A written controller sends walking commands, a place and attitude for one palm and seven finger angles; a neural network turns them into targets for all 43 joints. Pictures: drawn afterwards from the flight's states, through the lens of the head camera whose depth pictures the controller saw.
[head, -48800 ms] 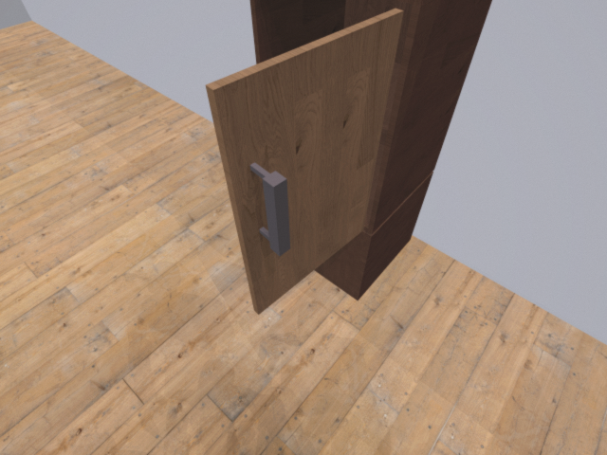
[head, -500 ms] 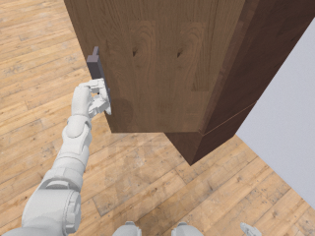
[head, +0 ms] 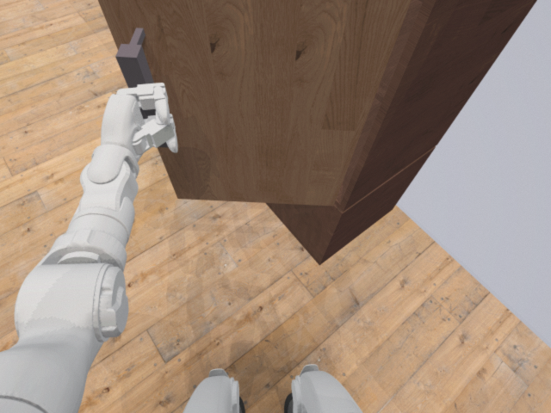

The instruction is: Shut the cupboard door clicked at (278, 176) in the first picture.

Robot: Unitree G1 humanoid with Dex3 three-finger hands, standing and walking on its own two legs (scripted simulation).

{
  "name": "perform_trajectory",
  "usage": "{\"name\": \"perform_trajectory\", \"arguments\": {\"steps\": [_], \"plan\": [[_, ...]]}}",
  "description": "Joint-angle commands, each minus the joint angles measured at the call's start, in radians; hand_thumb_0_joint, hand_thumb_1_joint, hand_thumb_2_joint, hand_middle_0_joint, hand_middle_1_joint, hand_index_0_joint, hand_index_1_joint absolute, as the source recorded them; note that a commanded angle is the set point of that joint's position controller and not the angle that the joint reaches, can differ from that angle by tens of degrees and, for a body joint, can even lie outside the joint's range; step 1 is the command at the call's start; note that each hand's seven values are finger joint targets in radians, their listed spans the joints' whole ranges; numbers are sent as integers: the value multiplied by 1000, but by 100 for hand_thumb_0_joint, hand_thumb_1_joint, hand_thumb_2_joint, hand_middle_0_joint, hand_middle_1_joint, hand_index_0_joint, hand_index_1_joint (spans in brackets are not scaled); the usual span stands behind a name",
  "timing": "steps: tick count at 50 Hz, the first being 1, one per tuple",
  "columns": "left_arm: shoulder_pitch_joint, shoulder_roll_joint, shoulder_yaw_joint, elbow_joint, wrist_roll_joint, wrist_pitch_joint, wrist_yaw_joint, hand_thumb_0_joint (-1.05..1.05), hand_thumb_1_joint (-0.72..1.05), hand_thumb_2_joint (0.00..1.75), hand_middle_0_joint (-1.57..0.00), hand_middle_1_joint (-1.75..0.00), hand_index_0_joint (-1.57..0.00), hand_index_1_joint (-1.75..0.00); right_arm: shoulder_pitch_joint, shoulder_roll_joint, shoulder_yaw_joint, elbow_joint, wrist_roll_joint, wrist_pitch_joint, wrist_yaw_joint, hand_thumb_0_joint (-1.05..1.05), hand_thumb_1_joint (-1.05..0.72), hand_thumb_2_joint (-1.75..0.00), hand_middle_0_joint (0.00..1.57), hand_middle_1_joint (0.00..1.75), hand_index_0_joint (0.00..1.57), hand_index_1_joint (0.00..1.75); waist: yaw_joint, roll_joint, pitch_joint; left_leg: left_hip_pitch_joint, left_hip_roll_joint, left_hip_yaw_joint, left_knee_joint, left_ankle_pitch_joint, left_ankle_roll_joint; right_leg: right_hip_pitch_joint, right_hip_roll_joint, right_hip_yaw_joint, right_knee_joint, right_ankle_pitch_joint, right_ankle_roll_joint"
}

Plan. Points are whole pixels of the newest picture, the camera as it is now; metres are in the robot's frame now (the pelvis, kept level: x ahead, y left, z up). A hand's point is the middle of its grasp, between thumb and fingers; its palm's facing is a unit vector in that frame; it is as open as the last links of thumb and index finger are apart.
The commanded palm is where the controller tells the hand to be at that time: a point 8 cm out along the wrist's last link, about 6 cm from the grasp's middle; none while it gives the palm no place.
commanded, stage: push the door shut along its arc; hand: left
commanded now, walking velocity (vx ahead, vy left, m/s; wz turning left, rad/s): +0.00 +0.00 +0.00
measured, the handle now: (151, 92) +0.58 +0.16 +0.09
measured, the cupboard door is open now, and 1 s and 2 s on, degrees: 51 39 34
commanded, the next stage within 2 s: pull the fist back off the door in 1.14 s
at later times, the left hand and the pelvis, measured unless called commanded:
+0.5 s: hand (193, 95) +0.57 +0.09 +0.10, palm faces -0.26 -0.97 -0.04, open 3.1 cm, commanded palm +0.57 +0.12 +0.10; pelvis +0.00 +0.00 -0.02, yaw -1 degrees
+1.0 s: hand (218, 72) +0.61 +0.05 +0.10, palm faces -0.35 -0.93 -0.03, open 3.1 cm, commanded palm +0.63 +0.08 +0.10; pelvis +0.02 +0.00 -0.02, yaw -2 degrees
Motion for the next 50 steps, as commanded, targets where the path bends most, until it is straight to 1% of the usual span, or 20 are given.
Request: {"name": "perform_trajectory", "arguments": {"steps": [1, 4, 6, 10, 15, 17, 20, 21, 22, 24, 27, 30, 31, 34, 37, 40, 41, 43, 48, 50], "plan": [[-639, 140, -25, -185, 17, -52, -23, 0, 90, 90, -130, -150, -130, -150, 138, -170, -51, -58, -2, -30, -14, 0, -90, -90, 20, 30, 20, 30, -98, 49, -413, 322, 26, -104, -104, 144, 5, 42, -4, 75, -148, 140, 20], [-680, 166, -20, -142, 22, -40, -41, 0, 90, 90, -130, -150, -130, -150, 156, -180, -49, -50, -4, -34, -13, 0, -90, -90, 20, 30, 20, 30, -109, 64, -403, 302, 28, -115, -96, 107, 4, 7, -2, 73, -143, 100, 17], [-728, 164, -28, -160, 22, -39, -51, 0, 90, 90, -130, -150, -130, -150, 169, -183, -51, -47, -7, -37, -13, 0, -90, -90, 20, 30, 20, 30, -114, 108, -463, 351, 30, -124, -83, 148, 3, -17, -2, 68, -130, 120, 14], [-770, 152, -38, -125, 16, -11, -69, 0, 90, 90, -130, -150, -130, -150, 192, -187, -48, -40, -12, -40, -13, 0, -90, -90, 20, 30, 20, 30, -140, 108, -467, 347, 33, -132, -59, 177, 7, -52, 3, 63, -119, 133, 13], [-846, 201, -12, -120, 28, 7, -72, 0, 90, 90, -130, -150, -130, -150, 217, -192, -44, -30, -18, -37, -13, 0, -90, -90, 20, 30, 20, 30, -158, 113, -494, 336, 38, -134, -36, 211, 10, -60, 5, 60, -105, 153, 15], [-857, 248, 14, -114, 45, 11, -71, 0, 90, 90, -130, -150, -130, -150, 225, -194, -44, -29, -19, -34, -11, 0, -90, -90, 20, 30, 20, 30, -151, 147, -524, 347, 41, -136, -27, 234, 5, -65, 6, 59, -96, 162, 13], [-863, 230, 0, -107, 47, 18, -82, 0, 90, 90, -130, -150, -130, -150, 238, -192, -43, -32, -24, -31, -7, 0, -90, -90, 20, 30, 20, 30, -160, 145, -537, 355, 39, -134, -16, 276, 8, -58, 11, 57, -92, 195, 13], [-864, 266, 25, -105, 53, 21, -83, 0, 90, 90, -130, -150, -130, -150, 243, -197, -45, -31, -23, -27, -8, 0, -90, -90, 20, 30, 20, 30, -156, 143, -545, 360, 45, -136, -13, 290, 5, -62, 11, 56, -89, 203, 13], [-863, 236, -6, -91, 57, 29, -90, 0, 90, 90, -130, -150, -130, -150, 240, -193, -42, -34, -23, -24, -6, 0, -90, -90, 20, 30, 20, 30, -159, 154, -533, 354, 41, -135, -12, 284, 4, -70, 13, 55, -89, 199, 12], [-889, 261, 14, -75, 58, 44, -90, 0, 90, 90, -130, -150, -130, -150, 247, -195, -40, -31, -25, -20, -6, 0, -90, -90, 20, 30, 20, 30, -169, 144, -506, 328, 44, -134, -9, 267, 7, -72, 16, 53, -91, 188, 13], [-902, 277, 28, -89, 68, 43, -87, 0, 90, 90, -130, -150, -130, -150, 260, -194, -42, -37, -30, -18, -4, 0, -90, -90, 20, 30, 20, 30, -161, 170, -561, 357, 43, -137, 2, 320, 4, -73, 17, 52, -76, 220, 11], [-920, 276, 30, -76, 71, 51, -90, 0, 90, 90, -130, -150, -130, -150, 274, -195, -42, -35, -36, -14, -2, 0, -90, -90, 20, 30, 20, 30, -178, 153, -546, 352, 42, -135, 10, 348, 8, -73, 21, 50, -73, 249, 13], [-909, 332, 76, -76, 75, 54, -90, 0, 90, 90, -130, -150, -130, -150, 278, -199, -43, -36, -36, -9, -3, 0, -90, -90, 20, 30, 20, 30, -164, 148, -569, 340, 43, -128, 15, 363, 7, -42, 21, 54, -70, 273, 13], [-899, 319, 57, -43, 86, 74, -98, 0, 90, 90, -130, -150, -130, -150, 281, -193, -39, -45, -37, -1, 0, 0, -90, -90, 20, 30, 20, 30, -170, 139, -541, 295, 38, -116, 20, 351, 10, -28, 22, 55, -70, 286, 16], [-874, 406, 124, -44, 97, 80, -99, 0, 90, 90, -130, -150, -130, -150, 290, -198, -39, -58, -40, 7, -3, 0, -90, -90, 20, 30, 20, 30, -155, 117, -583, 257, 33, -99, 31, 373, 14, 40, 23, 65, -64, 339, 17], [-901, 423, 117, -40, 110, 85, -112, 0, 90, 90, -130, -150, -130, -150, 301, -193, -34, -61, -41, 11, -7, 0, -90, -90, 20, 30, 20, 30, -164, 114, -565, 210, 30, -90, 34, 363, 16, 70, 24, 71, -59, 367, 18], [-900, 416, 105, -47, 117, 83, -117, 0, 90, 90, -130, -150, -130, -150, 295, -193, -37, -63, -39, 12, -8, 0, -90, -90, 20, 30, 20, 30, -160, 138, -578, 225, 33, -89, 38, 368, 13, 55, 22, 72, -58, 363, 19], [-921, 377, 73, -47, 114, 92, -129, 0, 90, 90, -130, -150, -130, -150, 300, -193, -42, -56, -40, 14, -9, 0, -90, -90, 20, 30, 20, 30, -180, 131, -569, 248, 35, -90, 42, 377, 15, 35, 24, 69, -64, 368, 21], [-1022, 367, 55, -38, 103, 107, -158, 0, 90, 90, -130, -150, -130, -150, 311, -197, -44, -28, -42, 6, -19, 0, -90, -90, 20, 30, 20, 30, -212, 155, -580, 270, 37, -100, 60, 383, 18, -16, 26, 64, -61, 351, 21], [-1053, 323, 30, -24, 96, 113, -161, 0, 90, 90, -130, -150, -130, -150, 316, -194, -42, -13, -47, 0, -20, 0, -90, -90, 20, 30, 20, 30, -230, 167, -558, 280, 38, -104, 66, 384, 21, -57, 29, 57, -60, 336, 18]]}}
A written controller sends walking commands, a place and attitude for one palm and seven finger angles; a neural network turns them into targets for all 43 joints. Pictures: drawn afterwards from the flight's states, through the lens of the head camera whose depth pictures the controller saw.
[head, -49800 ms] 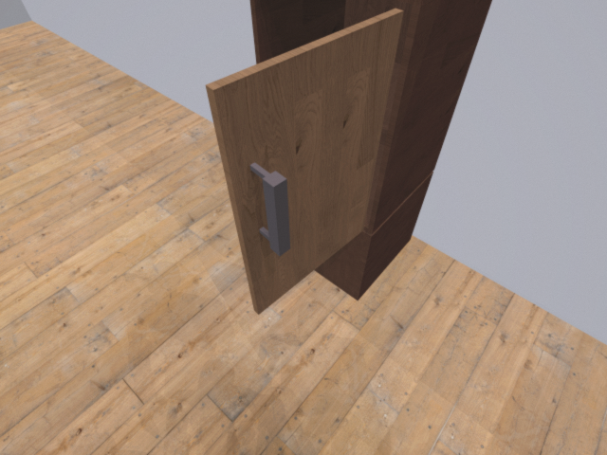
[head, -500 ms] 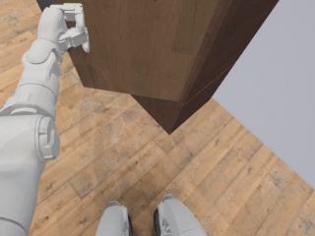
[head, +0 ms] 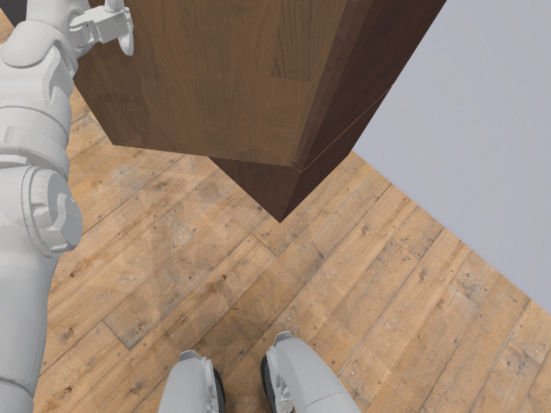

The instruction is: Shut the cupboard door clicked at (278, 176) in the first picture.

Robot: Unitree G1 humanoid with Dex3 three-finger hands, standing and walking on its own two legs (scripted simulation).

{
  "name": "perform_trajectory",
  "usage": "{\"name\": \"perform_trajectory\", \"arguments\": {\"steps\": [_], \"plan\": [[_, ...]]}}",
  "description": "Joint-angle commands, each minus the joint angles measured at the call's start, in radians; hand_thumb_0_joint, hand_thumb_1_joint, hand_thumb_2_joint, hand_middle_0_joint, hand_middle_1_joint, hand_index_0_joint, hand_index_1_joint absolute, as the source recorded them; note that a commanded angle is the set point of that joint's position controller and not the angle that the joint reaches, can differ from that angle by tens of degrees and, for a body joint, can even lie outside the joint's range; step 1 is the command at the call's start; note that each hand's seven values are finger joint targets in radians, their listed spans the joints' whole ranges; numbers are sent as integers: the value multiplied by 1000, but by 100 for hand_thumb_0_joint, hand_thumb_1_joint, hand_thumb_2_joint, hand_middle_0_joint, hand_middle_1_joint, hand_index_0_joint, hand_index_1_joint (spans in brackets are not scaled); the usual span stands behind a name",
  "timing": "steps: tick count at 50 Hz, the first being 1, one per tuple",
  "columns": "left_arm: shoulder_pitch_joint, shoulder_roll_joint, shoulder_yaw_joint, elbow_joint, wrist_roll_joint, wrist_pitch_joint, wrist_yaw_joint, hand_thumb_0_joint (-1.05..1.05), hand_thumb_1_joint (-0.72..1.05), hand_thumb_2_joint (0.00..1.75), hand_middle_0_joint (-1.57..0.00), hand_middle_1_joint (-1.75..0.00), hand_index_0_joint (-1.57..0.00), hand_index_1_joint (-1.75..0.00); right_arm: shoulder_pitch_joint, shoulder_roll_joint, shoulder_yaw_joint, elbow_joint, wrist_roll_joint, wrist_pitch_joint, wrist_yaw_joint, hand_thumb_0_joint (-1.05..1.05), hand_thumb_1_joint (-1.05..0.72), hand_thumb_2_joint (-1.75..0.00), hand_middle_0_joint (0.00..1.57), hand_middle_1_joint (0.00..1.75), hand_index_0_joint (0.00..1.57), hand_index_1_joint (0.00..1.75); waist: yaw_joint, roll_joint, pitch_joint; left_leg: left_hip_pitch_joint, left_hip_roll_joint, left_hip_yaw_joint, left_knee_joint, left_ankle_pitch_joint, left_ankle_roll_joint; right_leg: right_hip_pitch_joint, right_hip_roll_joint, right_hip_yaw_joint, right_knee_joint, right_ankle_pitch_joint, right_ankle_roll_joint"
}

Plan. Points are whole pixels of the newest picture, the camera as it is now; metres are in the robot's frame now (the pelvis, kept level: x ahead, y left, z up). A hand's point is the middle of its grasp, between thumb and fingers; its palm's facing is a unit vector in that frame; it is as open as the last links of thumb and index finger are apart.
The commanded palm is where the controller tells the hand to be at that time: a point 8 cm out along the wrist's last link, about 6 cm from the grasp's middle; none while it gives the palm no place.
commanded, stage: push the door shut along its arc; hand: left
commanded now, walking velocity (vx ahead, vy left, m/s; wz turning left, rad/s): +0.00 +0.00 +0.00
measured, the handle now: (37, 5) +0.63 +0.17 +0.11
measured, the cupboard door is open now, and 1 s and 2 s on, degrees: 39 34 34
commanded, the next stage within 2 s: pull the fist back off the door in 0.14 s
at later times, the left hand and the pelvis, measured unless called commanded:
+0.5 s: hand (142, 6) +0.62 +0.06 +0.12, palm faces +0.12 -0.99 -0.06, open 3.0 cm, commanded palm +0.59 +0.08 +0.12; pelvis -0.01 -0.01 -0.01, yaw +1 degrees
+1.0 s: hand (145, 58) +0.54 +0.06 +0.12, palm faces +0.07 -1.00 -0.02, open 3.1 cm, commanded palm +0.50 +0.10 +0.12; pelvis +0.02 -0.01 +0.03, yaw +2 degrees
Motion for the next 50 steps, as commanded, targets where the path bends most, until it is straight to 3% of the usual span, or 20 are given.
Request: {"name": "perform_trajectory", "arguments": {"steps": [1, 5, 7, 12, 13, 14, 16, 18, 19, 22, 25, 27, 30, 32, 38, 40, 43, 47, 48, 50], "plan": [[-647, 112, -11, -225, -30, -55, -10, 0, 90, 90, -130, -150, -130, -150, 243, -203, -74, 17, -3, -18, -25, 0, -90, -90, 20, 30, 20, 30, -86, 152, -590, 511, 5, -102, -33, 446, 24, 132, -10, 62, -133, 361, 28], [-692, 79, -34, -229, -37, -41, -21, 0, 90, 90, -130, -150, -130, -150, 241, -201, -72, 34, -10, -32, -28, 0, -90, -90, 20, 30, 20, 30, -99, 176, -604, 514, 0, -102, -19, 460, 28, 118, -5, 58, -123, 365, 22], [-692, 112, -22, -200, -30, -32, -25, 0, 90, 90, -130, -150, -130, -150, 234, -204, -68, 43, -10, -34, -31, 0, -90, -90, 20, 30, 20, 30, -98, 177, -597, 495, 1, -101, -10, 441, 25, 115, -5, 55, -120, 348, 21], [-727, 26, -79, -185, -29, -13, -28, 0, 90, 90, -130, -150, -130, -150, 219, -205, -67, 65, -12, -52, -36, 0, -90, -90, 20, 30, 20, 30, -124, 210, -579, 521, 5, -110, 2, 426, 27, 29, -2, 41, -114, 301, 21], [-744, 82, 130, -203, -91, 10, 177, 0, 90, 90, -130, -150, -130, -150, 279, -176, -49, 23, -28, -51, -21, 0, -90, -90, 20, 30, 20, 30, -92, 227, -587, 462, 26, -127, -14, 394, 17, 61, -15, 53, -127, 284, 22], [-694, 26, 91, -169, -58, 23, 286, 0, 90, 90, -130, -150, -130, -150, 271, -172, -48, 14, -38, -49, -1, 0, -90, -90, 20, 30, 20, 30, -89, 218, -589, 443, 24, -134, -26, 375, 7, 64, -18, 52, -118, 264, 26], [-691, -36, 106, -189, -14, 6, 461, 0, 90, 90, -130, -150, -130, -150, 286, -171, -61, 9, -68, -42, 35, 0, -90, -90, 20, 30, 20, 30, -95, 182, -590, 450, 24, -144, -29, 375, 4, 43, -24, 48, -116, 256, 37], [-693, -14, 113, -222, 89, -52, 611, 0, 90, 90, -130, -150, -130, -150, 291, -168, -64, 7, -102, -35, 72, 0, -90, -90, 20, 30, 20, 30, -86, 201, -605, 425, 19, -131, -15, 377, 1, 48, -30, 52, -104, 263, 40], [-697, 1, 93, -237, 141, -80, 644, 0, 90, 90, -130, -150, -130, -150, 297, -173, -71, 9, -110, -30, 89, 0, -90, -90, 20, 30, 20, 30, -91, 202, -636, 432, 16, -126, -10, 392, 2, 60, -30, 53, -100, 278, 42], [-677, 5, 34, -234, 211, -124, 633, 0, 90, 90, -130, -150, -130, -150, 305, -178, -86, 5, -102, -9, 113, 0, -90, -90, 20, 30, 20, 30, -92, 188, -664, 447, 4, -112, -31, 396, 5, 122, -25, 54, -113, 314, 40], [-612, 34, 53, -213, 161, -102, 567, 0, 90, 90, -130, -150, -130, -150, 304, -184, -83, -9, -78, 7, 106, 0, -90, -90, 20, 30, 20, 30, -68, 157, -675, 418, -7, -95, -74, 355, 10, 245, -23, 71, -146, 339, 37], [-565, 62, 99, -246, 112, -98, 536, 0, 90, 90, -130, -150, -130, -150, 294, -179, -81, -27, -64, 13, 97, 0, -90, -90, 20, 30, 20, 30, -34, 128, -693, 410, -10, -82, -99, 348, 9, 330, -25, 83, -166, 361, 38], [-468, 44, 127, -298, 67, -134, 524, 0, 90, 90, -130, -150, -130, -150, 288, -165, -80, -38, -60, 9, 92, 0, -90, -90, 20, 30, 20, 30, 0, 101, -680, 399, -14, -65, -126, 361, 8, 409, -26, 95, -183, 419, 39], [-380, 3, 112, -299, 62, -162, 526, 0, 90, 90, -130, -150, -130, -150, 283, -157, -85, -36, -57, 8, 95, 0, -90, -90, 20, 30, 20, 30, 9, 38, -626, 369, -14, -51, -140, 345, 7, 451, -31, 108, -203, 437, 44], [-227, -139, 41, -336, 33, -208, 520, 0, 90, 90, -130, -150, -130, -150, 265, -150, -107, -30, -45, 16, 97, 0, -90, -90, 20, 30, 20, 30, 29, -18, -543, 429, -27, -30, -190, 360, 7, 470, -30, 93, -241, 470, 48], [-172, -165, 37, -350, 15, -216, 515, 0, 90, 90, -130, -150, -130, -150, 253, -148, -110, -33, -41, 19, 95, 0, -90, -90, 20, 30, 20, 30, 52, -13, -525, 445, -34, -22, -201, 369, 6, 488, -30, 92, -247, 492, 43], [-144, -224, -9, -377, 15, -237, 519, 0, 90, 90, -130, -150, -130, -150, 227, -141, -116, -31, -38, 25, 94, 0, -90, -90, 20, 30, 20, 30, 55, -10, -493, 480, -36, -23, -204, 382, 4, 455, -33, 86, -247, 492, 44], [-108, -232, -5, -432, 6, -273, 539, 0, 90, 90, -130, -150, -130, -150, 186, -138, -122, -34, -37, 29, 90, 0, -90, -90, 20, 30, 20, 30, 77, -12, -511, 522, -39, -22, -203, 406, 2, 461, -36, 84, -237, 511, 44], [-109, -262, -38, -442, 12, -278, 538, 0, 90, 90, -130, -150, -130, -150, 171, -134, -122, -37, -34, 31, 89, 0, -90, -90, 20, 30, 20, 30, 70, -18, -501, 521, -40, -19, -205, 395, 2, 459, -39, 84, -237, 507, 46], [-105, -259, -36, -508, 17, -300, 547, 0, 90, 90, -130, -150, -130, -150, 157, -132, -126, -44, -37, 33, 86, 0, -90, -90, 20, 30, 20, 30, 91, 26, -545, 571, -42, -17, -200, 439, 0, 466, -40, 83, -221, 542, 42]]}}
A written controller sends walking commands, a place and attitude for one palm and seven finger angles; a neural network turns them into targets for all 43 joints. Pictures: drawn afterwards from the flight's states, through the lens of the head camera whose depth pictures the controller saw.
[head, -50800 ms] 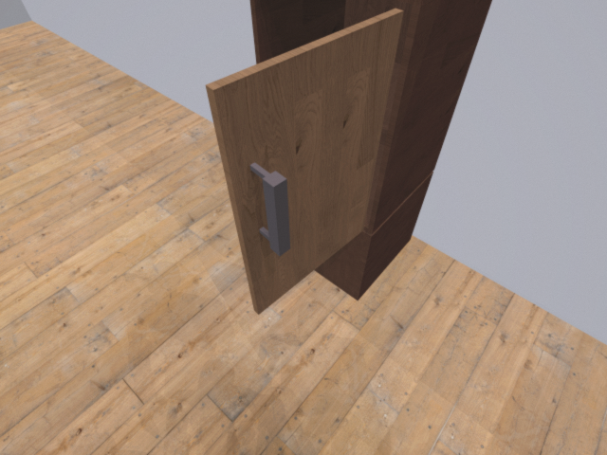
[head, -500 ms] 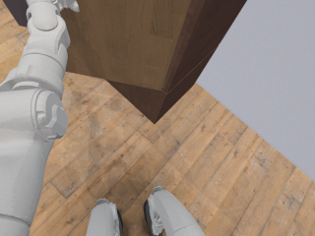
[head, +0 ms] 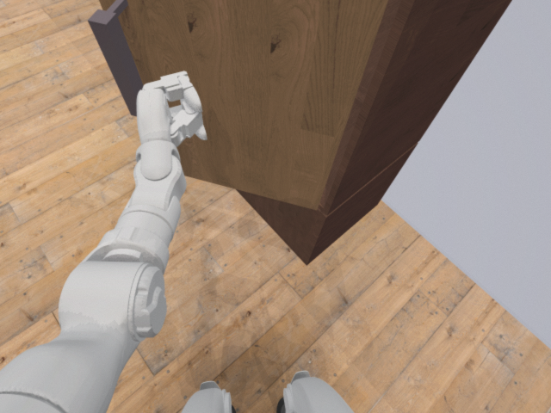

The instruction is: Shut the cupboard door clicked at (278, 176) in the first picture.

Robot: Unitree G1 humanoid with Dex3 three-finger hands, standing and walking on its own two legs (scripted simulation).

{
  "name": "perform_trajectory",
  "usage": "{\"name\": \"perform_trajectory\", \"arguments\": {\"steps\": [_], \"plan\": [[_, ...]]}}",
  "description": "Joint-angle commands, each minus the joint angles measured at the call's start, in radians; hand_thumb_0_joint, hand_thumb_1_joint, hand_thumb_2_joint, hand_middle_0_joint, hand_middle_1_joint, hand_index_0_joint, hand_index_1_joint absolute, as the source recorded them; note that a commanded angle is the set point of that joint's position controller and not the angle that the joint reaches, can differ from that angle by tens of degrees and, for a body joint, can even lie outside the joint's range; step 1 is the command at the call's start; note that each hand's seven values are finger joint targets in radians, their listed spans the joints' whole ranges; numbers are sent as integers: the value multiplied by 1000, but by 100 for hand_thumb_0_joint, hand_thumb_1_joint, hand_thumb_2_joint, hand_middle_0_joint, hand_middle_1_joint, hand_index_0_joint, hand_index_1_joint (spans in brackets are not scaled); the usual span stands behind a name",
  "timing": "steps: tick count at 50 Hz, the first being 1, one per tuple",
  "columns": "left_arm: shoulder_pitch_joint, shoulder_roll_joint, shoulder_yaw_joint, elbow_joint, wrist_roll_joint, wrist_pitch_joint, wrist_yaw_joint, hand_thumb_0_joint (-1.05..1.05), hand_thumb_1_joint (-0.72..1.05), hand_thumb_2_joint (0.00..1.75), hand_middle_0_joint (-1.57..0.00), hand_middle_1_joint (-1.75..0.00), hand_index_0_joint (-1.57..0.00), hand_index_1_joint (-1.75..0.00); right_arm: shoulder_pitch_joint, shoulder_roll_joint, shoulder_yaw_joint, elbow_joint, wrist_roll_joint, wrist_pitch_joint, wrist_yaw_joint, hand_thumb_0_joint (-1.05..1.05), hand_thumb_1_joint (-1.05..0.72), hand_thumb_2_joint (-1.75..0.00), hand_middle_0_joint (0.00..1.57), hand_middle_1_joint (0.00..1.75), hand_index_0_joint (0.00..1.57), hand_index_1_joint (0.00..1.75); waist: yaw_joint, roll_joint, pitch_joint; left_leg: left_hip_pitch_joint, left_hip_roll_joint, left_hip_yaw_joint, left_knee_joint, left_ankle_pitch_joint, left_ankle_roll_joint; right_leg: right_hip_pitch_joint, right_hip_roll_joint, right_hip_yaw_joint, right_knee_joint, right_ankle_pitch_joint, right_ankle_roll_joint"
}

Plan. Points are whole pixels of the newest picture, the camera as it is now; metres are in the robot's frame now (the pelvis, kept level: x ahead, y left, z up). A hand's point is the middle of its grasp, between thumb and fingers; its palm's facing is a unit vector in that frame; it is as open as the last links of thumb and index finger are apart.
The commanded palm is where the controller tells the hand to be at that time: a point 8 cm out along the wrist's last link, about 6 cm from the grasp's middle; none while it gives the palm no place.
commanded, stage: pull the fist back off the door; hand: left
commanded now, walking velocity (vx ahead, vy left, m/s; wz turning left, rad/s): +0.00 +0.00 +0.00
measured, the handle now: (131, 61) +0.65 +0.16 +0.08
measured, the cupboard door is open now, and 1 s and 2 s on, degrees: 34 34 34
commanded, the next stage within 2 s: draw the hand back to the body in 0.12 s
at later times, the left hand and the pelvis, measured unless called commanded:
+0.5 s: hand (168, 142) +0.45 +0.09 +0.12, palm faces +0.07 -1.00 -0.04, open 3.1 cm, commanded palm +0.40 +0.14 +0.13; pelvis +0.00 +0.00 +0.02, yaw -1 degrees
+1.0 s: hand (32, 250) +0.30 +0.19 +0.17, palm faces +0.14 -0.96 -0.23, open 3.3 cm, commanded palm +0.25 +0.24 +0.19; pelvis +0.00 +0.01 +0.06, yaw +1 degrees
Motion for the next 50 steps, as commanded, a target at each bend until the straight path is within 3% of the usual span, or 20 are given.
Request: {"name": "perform_trajectory", "arguments": {"steps": [1, 4, 6, 7, 10, 12, 14, 16, 18, 20, 22, 24, 27, 31, 35, 37, 38, 42, 48, 50], "plan": [[-457, 99, -35, -295, 6, -103, 12, 0, 90, 90, -130, -150, -130, -150, 150, -122, -46, -43, 6, -5, -12, 0, -90, -90, 20, 30, 20, 30, -6, 52, -510, 361, -20, -27, -39, 419, 13, 246, -25, 62, -95, 530, 51], [-469, 68, -70, -286, 3, -96, 11, 0, 90, 90, -130, -150, -130, -150, 122, -119, -46, -44, 12, 2, -18, 0, -90, -90, 20, 30, 20, 30, -22, -4, -462, 340, -19, -27, -45, 379, 16, 244, -27, 64, -108, 506, 58], [-511, 87, -58, -266, 0, -91, 19, 0, 90, 90, -130, -150, -130, -150, 113, -123, -44, -35, 13, 4, -27, 0, -90, -90, 20, 30, 20, 30, -37, -32, -445, 323, -20, -30, -44, 349, 20, 233, -28, 68, -112, 484, 63], [-518, 103, -50, -268, 1, -92, 21, 0, 90, 90, -130, -150, -130, -150, 107, -123, -44, -37, 14, 5, -31, 0, -90, -90, 20, 30, 20, 30, -32, -27, -451, 318, -20, -31, -47, 334, 18, 241, -30, 70, -113, 471, 62], [-558, 48, -93, -245, -6, -92, 21, 0, 90, 90, -130, -150, -130, -150, 94, -118, -38, -32, 12, -1, -36, 0, -90, -90, 20, 30, 20, 30, -47, 6, -436, 343, -21, -38, -46, 327, 17, 193, -30, 62, -111, 438, 58], [-545, 57, -82, -191, -5, -86, 24, 0, 90, 90, -130, -150, -130, -150, 85, -120, -36, -24, 12, -3, -37, 0, -90, -90, 20, 30, 20, 30, -50, -11, -427, 333, -17, -48, -43, 306, 15, 165, -30, 56, -111, 398, 57], [-409, 141, 8, -206, -18, -81, 18, 0, 90, 90, -130, -150, -130, -150, 75, -126, -33, -56, 15, -1, -38, 0, -90, -90, 20, 30, 20, 30, 24, -20, -488, 329, -25, -35, -68, 324, 13, 269, -29, 63, -112, 427, 50], [-299, 163, 27, -268, -20, -76, -1, 0, 90, 90, -130, -150, -130, -150, 67, -119, -25, -89, 22, 8, -39, 0, -90, -90, 20, 30, 20, 30, 67, -15, -531, 347, -26, -22, -92, 377, 13, 352, -29, 66, -110, 499, 49], [-206, 135, -4, -340, -25, -57, -25, 0, 90, 90, -130, -150, -130, -150, 53, -112, -25, -120, 33, 17, -40, 0, -90, -90, 20, 30, 20, 30, 82, -52, -493, 348, -26, -6, -118, 375, 17, 408, -26, 70, -140, 529, 52], [-110, 173, 29, -434, -52, -34, -45, 0, 90, 90, -130, -150, -130, -150, 44, -112, -25, -146, 47, 23, -51, 0, -90, -90, 20, 30, 20, 30, 105, -118, -480, 336, -26, 5, -151, 364, 23, 502, -26, 81, -171, 564, 57], [-54, 129, -13, -551, -84, -10, -69, 0, 90, 90, -130, -150, -130, -150, 8, -103, -23, -167, 67, 20, -61, 0, -90, -90, 20, 30, 20, 30, 107, -120, -419, 358, -27, 19, -186, 338, 26, 533, -28, 85, -215, 570, 64], [-9, 133, -21, -647, -107, 7, -87, 0, 90, 90, -130, -150, -130, -150, -19, -103, -24, -172, 79, 12, -75, 0, -90, -90, 20, 30, 20, 30, 108, -149, -374, 379, -25, 21, -216, 296, 30, 553, -32, 92, -259, 523, 71], [35, 82, -97, -774, -123, 22, -116, 0, 90, 90, -130, -150, -130, -150, -64, -92, -19, -165, 92, -10, -92, 0, -90, -90, 20, 30, 20, 30, 101, -71, -305, 471, -20, 17, -253, 273, 32, 512, -33, 84, -301, 448, 68], [186, 94, -103, -835, -149, 74, -150, 0, 90, 90, -130, -150, -130, -150, -126, -89, -7, -167, 108, -34, -111, 0, -90, -90, 20, 30, 20, 30, 128, -54, -223, 514, -19, 9, -307, 221, 31, 510, -39, 77, -355, 333, 62], [337, 118, -90, -971, -181, 133, -189, 0, 90, 90, -122, -141, -122, -141, -195, -88, 4, -197, 119, -51, -123, 0, -90, -90, 20, 30, 20, 30, 169, -20, -215, 565, -24, 7, -344, 261, 31, 577, -47, 74, -370, 372, 54], [408, 137, -72, -1027, -201, 160, -205, 0, 90, 90, -116, -135, -116, -135, -237, -84, 11, -212, 126, -58, -131, 0, -90, -90, 20, 30, 20, 30, 179, -87, -184, 565, -23, 9, -361, 261, 33, 601, -56, 78, -389, 380, 61], [446, 169, -156, -1104, -118, 183, -177, 0, 90, 90, -113, -132, -113, -132, -289, -49, 15, -225, 132, -25, -146, 0, -90, -90, 20, 30, 20, 30, 172, -101, -173, 580, -21, -1, -409, 253, 25, 660, -99, 144, -446, 395, 87], [577, 194, -128, -1192, -105, 256, -136, 0, 90, 90, -102, -120, -102, -120, -354, -49, 34, -234, 133, 12, -182, 0, -90, -90, 20, 30, 20, 30, 184, -88, -55, 650, -16, -9, -486, 245, 28, 683, -97, 119, -520, 344, 79], [725, 207, -107, -1393, -92, 309, -117, 0, 90, 90, -86, -102, -86, -102, -387, -40, 53, -242, 121, 9, -192, 0, -90, -90, 20, 30, 20, 30, 195, 16, -66, 819, -4, -28, -566, 365, 24, 747, -73, 65, -557, 400, 45], [820, 216, -93, -1434, -92, 329, -115, 0, 90, 90, -81, -96, -81, -96, -395, -43, 55, -240, 115, 2, -190, 0, -90, -90, 20, 30, 20, 30, 203, 3, -36, 832, 0, -30, -580, 407, 24, 761, -70, 59, -576, 438, 45]]}}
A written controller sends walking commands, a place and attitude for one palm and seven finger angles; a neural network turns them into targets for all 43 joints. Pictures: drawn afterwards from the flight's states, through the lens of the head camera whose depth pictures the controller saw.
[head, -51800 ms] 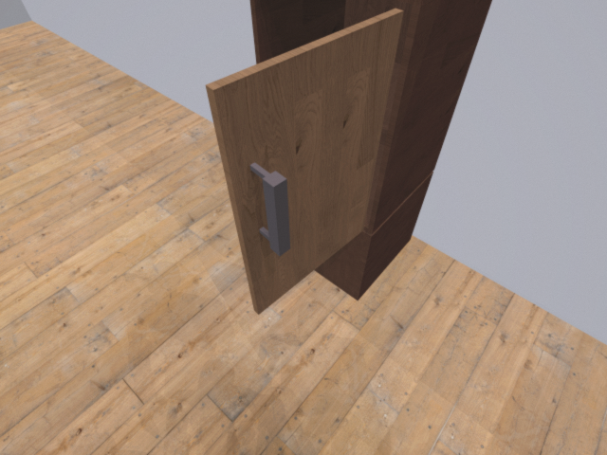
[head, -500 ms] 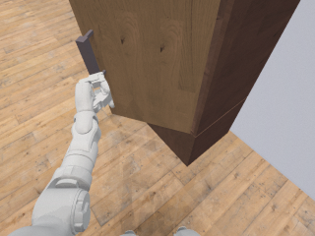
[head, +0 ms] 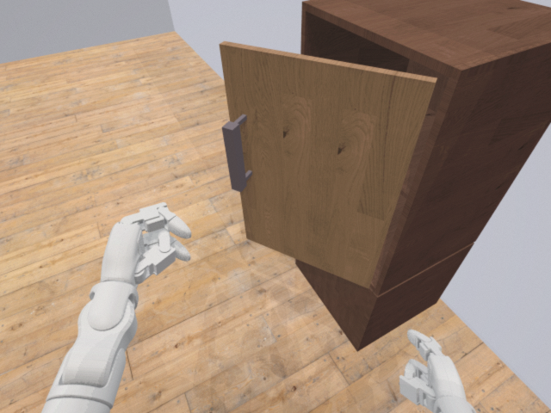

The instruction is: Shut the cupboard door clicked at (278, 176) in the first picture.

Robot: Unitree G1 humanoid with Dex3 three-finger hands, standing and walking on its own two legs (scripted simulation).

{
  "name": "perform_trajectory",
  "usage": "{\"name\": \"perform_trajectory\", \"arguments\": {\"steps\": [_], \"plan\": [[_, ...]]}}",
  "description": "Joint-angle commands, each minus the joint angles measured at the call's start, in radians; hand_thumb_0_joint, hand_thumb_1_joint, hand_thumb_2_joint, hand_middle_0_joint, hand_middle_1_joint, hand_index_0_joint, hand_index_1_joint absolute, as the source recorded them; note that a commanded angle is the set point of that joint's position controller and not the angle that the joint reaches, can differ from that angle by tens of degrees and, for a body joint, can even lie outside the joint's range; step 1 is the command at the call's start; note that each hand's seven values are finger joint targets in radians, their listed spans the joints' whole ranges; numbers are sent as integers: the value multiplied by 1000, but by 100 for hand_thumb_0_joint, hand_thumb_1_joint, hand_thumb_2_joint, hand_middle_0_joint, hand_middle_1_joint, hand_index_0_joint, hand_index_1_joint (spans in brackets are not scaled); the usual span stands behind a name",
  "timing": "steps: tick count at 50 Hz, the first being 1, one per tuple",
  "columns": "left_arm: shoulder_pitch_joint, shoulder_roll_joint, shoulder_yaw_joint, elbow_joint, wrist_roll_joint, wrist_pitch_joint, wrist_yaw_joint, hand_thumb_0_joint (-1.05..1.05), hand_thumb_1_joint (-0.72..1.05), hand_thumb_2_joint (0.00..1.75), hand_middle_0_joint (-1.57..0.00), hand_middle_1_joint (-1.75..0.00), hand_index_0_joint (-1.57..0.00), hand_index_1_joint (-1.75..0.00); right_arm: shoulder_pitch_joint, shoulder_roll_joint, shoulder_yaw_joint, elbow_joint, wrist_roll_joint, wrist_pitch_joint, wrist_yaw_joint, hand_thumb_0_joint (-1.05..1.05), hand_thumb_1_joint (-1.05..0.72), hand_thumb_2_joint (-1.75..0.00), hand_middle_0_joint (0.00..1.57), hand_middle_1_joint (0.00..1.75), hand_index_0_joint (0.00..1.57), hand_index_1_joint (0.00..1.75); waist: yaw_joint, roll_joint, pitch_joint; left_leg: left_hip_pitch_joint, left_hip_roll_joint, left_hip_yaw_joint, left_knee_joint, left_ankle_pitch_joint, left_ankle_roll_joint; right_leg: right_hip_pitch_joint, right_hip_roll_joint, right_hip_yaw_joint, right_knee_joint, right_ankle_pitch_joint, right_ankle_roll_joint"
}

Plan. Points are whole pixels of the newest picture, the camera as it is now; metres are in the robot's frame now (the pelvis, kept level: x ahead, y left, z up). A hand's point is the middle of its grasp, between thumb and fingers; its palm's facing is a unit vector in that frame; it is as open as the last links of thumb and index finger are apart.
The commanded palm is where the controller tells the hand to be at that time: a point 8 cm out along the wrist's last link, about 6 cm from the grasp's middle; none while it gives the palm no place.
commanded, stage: draw the hand back to the body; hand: left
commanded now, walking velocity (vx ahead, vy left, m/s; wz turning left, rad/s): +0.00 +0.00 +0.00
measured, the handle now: (240, 153) +0.65 +0.14 +0.02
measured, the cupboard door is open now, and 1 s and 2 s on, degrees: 34 34 34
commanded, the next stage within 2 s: step back with the hand held close in 0.82 s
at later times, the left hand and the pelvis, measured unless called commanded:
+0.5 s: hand (19, 302) +0.19 +0.29 +0.17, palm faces +0.45 -0.77 -0.44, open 6.5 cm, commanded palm +0.15 +0.32 +0.18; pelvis +0.01 +0.02 +0.01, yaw +1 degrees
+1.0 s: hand (32, 303) +0.19 +0.27 +0.17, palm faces +0.45 -0.79 -0.41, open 7.4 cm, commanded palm +0.14 +0.31 +0.18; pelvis +0.00 +0.01 +0.01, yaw +1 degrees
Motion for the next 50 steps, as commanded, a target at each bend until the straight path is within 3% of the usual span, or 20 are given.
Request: {"name": "perform_trajectory", "arguments": {"steps": [1, 5, 6, 10, 18, 20, 21, 22, 24, 26, 29, 35, 39, 42, 47, 48, 49, 50], "plan": [[-152, 136, 93, -365, -1, -30, 19, 0, 90, 90, -78, -93, -78, -93, -74, -85, -13, -133, -12, -45, -6, 0, -90, -90, 20, 30, 20, 30, -9, 15, -138, 139, 39, -37, -110, 230, 5, 74, -41, 28, -120, 267, 21], [-29, 178, 152, -459, 5, -11, 30, 0, 90, 90, -67, -81, -67, -81, -81, -91, -15, -130, -25, -59, -1, 0, -90, -90, 20, 30, 20, 30, 3, -12, -118, 162, 46, -47, -130, 283, 1, 96, -35, 18, -140, 286, 19], [-5, 167, 152, -486, 3, -9, 31, 0, 90, 90, -64, -78, -64, -78, -85, -86, -12, -133, -27, -62, 0, 0, -90, -90, 20, 30, 20, 30, 3, 15, -110, 163, 46, -46, -134, 286, -2, 101, -40, 16, -138, 286, 18], [105, 217, 233, -542, 5, -5, 42, 0, 90, 90, -53, -66, -53, -66, -87, -90, -16, -122, -34, -75, 4, 0, -90, -90, 20, 30, 20, 30, 16, 12, -93, 161, 49, -56, -145, 297, -10, 113, -36, 9, -153, 269, 17], [316, 280, 377, -652, -6, -26, 58, 0, 90, 90, -31, -42, -31, -42, -96, -84, -29, -114, -32, -111, 6, 0, -90, -90, 20, 30, 20, 30, 36, 10, -70, 124, 52, -59, -149, 266, -14, 121, -40, 5, -153, 227, 20], [381, 315, 433, -662, -8, -32, 65, 0, 90, 90, -25, -36, -25, -36, -92, -90, -36, -108, -31, -125, 4, 0, -90, -90, 20, 30, 20, 30, 45, 16, -68, 113, 53, -56, -144, 267, -16, 128, -39, 7, -157, 227, 20], [394, 304, 433, -681, -9, -37, 65, 0, 90, 90, -23, -33, -23, -33, -91, -87, -35, -110, -29, -130, 5, 0, -90, -90, 20, 30, 20, 30, 44, 42, -66, 107, 53, -58, -147, 265, -20, 130, -42, 5, -150, 220, 18], [419, 317, 457, -683, -10, -43, 69, 0, 90, 90, -20, -30, -20, -30, -89, -86, -39, -108, -27, -136, 3, 0, -90, -90, 20, 30, 20, 30, 46, 22, -55, 105, 55, -59, -147, 257, -21, 118, -39, 2, -152, 211, 20], [390, 256, 393, -660, -3, -43, 66, 0, 90, 90, -20, -30, -20, -30, -82, -94, -41, -96, -29, -146, 3, 0, -90, -90, 20, 30, 20, 30, 28, 15, -15, 102, 55, -58, -151, 219, -16, 78, -39, 3, -156, 177, 23], [357, 248, 375, -638, 3, -45, 71, 0, 90, 90, -20, -30, -20, -30, -77, -106, -47, -88, -31, -158, -1, 0, -90, -90, 20, 30, 20, 30, 22, 8, 9, 98, 56, -64, -162, 167, -12, 57, -43, 6, -162, 130, 24], [339, 264, 386, -638, 7, -53, 79, 0, 90, 90, -20, -30, -20, -30, -73, -105, -50, -84, -31, -169, -7, 0, -90, -90, 20, 30, 20, 30, 27, -16, -11, 105, 50, -61, -158, 140, -4, 56, -42, 9, -160, 111, 25], [357, 309, 433, -666, 6, -63, 82, 0, 90, 90, -20, -30, -20, -30, -83, -99, -45, -76, -34, -184, -11, 0, -90, -90, 20, 30, 20, 30, 46, 45, -23, 89, 46, -56, -158, 157, -10, 96, -44, 17, -167, 125, 18], [378, 294, 434, -664, 1, -68, 79, 0, 90, 90, -20, -30, -20, -30, -84, -89, -41, -80, -35, -187, -5, 0, -90, -90, 20, 30, 20, 30, 47, 58, -5, 85, 47, -51, -159, 166, -13, 93, -43, 17, -166, 137, 16], [381, 273, 416, -647, -1, -66, 71, 0, 90, 90, -20, -30, -20, -30, -83, -89, -42, -82, -32, -182, -3, 0, -90, -90, 20, 30, 20, 30, 40, 27, 24, 80, 50, -50, -166, 142, -12, 77, -42, 20, -178, 109, 19], [390, 265, 408, -647, -4, -65, 66, 0, 90, 90, -20, -30, -20, -30, -83, -92, -47, -86, -33, -179, -4, 0, -90, -90, 20, 30, 20, 30, 37, 5, -1, 97, 50, -39, -155, 156, -4, 77, -44, 26, -182, 123, 24], [309, 362, 507, -698, 1, -105, 77, 0, 90, 90, -20, -30, -20, -30, -72, -126, -61, -115, -29, -156, -3, 0, -90, -90, 20, 30, 20, 30, 3, 26, 24, 17, 69, -80, -106, 76, 25, 10, -103, 127, -223, 104, 20], [395, 303, 464, -626, -1, -117, 76, 0, 90, 90, -20, -30, -20, -30, -66, -115, -61, -95, -36, -144, -6, 0, -90, -90, 20, 30, 20, 30, -3, -3, 5, 32, 63, -85, -74, 73, 25, -21, -134, 143, -238, 80, 10], [409, 316, 474, -638, 3, -132, 77, 0, 90, 90, -20, -30, -20, -30, -67, -115, -64, -95, -40, -134, -4, 0, -90, -90, 20, 30, 20, 30, 0, -20, -7, 27, 61, -88, -60, 94, 21, -24, -149, 145, -239, 101, 5]]}}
